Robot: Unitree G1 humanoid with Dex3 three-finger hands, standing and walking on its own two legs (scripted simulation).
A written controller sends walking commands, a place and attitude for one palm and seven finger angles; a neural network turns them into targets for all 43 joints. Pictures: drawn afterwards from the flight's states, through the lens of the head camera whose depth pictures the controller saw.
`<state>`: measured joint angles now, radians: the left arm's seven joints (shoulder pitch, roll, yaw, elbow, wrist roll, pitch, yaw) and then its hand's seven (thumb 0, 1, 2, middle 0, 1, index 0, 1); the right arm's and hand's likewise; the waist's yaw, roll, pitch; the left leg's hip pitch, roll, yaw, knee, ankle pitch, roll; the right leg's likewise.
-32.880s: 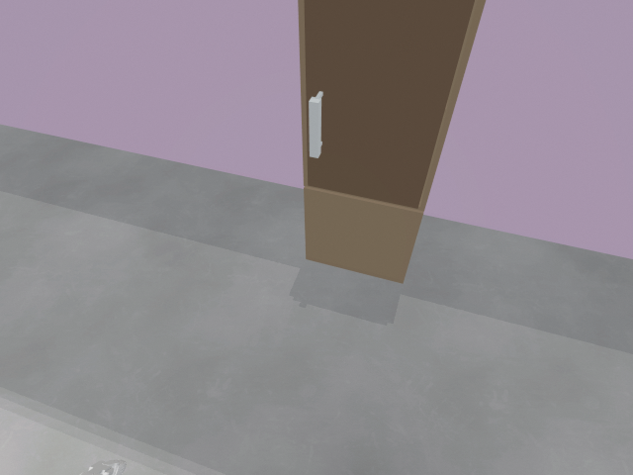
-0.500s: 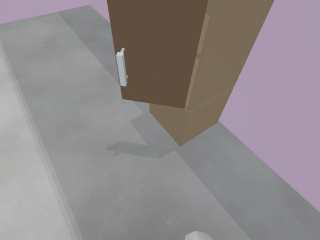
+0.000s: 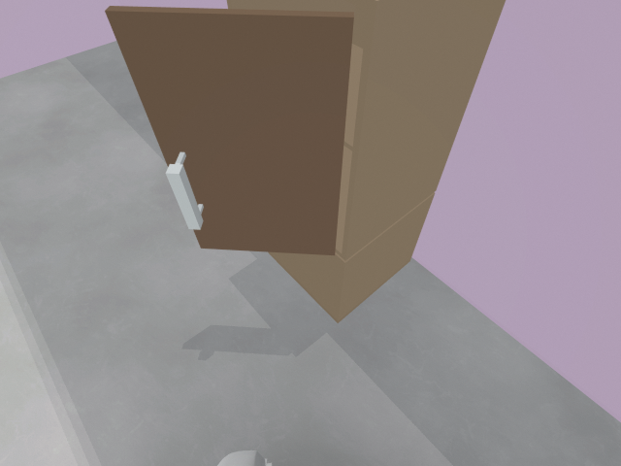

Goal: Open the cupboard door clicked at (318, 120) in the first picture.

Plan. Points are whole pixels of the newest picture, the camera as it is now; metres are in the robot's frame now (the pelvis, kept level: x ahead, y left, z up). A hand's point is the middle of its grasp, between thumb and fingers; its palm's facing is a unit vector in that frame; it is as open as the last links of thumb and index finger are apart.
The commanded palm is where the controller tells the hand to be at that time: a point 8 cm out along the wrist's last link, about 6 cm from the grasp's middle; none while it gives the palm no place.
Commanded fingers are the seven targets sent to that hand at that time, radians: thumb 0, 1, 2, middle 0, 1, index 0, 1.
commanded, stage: come to a stop and stand still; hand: left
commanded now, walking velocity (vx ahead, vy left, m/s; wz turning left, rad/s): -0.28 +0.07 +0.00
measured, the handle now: (189, 191) +0.64 +0.28 -0.10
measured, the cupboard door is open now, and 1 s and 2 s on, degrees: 45 45 45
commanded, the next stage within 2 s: look again from close up in 1.02 s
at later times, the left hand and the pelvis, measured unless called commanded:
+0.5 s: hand out of the picture +0.08 +0.22 -0.18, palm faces +0.01 -0.97 -0.24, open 7.3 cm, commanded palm none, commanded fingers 0.00 0.90 0.90 -0.20 -0.30 -0.20 -0.30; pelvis +0.03 +0.02 -0.01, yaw -2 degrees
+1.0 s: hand out of the picture +0.04 +0.16 -0.18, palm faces +0.01 -0.98 -0.18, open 7.3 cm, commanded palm none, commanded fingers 0.00 0.90 0.90 -0.20 -0.30 -0.20 -0.30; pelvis +0.02 -0.02 +0.00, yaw -1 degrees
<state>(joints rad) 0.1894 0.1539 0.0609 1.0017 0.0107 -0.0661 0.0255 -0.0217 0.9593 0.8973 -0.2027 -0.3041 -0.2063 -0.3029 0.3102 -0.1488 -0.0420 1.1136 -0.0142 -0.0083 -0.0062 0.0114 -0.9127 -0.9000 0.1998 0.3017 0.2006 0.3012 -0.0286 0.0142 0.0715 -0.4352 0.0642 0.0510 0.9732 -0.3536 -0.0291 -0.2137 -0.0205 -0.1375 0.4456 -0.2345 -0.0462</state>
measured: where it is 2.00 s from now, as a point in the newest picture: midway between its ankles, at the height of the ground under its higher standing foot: outside the picture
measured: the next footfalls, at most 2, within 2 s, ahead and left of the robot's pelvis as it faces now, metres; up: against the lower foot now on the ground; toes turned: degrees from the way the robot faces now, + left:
left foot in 0.16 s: +0.15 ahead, +0.15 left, +0.00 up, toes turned +4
right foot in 0.54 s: +0.04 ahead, -0.12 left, +0.00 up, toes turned -4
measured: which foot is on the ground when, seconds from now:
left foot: up 0.00-0.14, down 0.16-0.56, up 0.58-0.76, down 0.78-1.00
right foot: down 0.00-0.20, up 0.22-0.52, down 0.54-1.00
